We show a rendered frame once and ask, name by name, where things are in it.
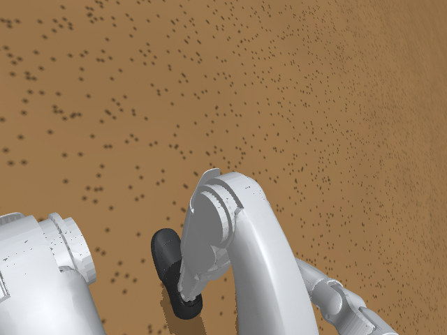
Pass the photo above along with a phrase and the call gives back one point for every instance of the right robot foot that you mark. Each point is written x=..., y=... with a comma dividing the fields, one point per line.
x=167, y=257

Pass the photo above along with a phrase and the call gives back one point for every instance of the right robot hand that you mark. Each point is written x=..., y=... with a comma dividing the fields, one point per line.
x=311, y=276

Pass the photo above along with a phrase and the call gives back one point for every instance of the right robot arm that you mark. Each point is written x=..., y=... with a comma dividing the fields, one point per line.
x=346, y=311

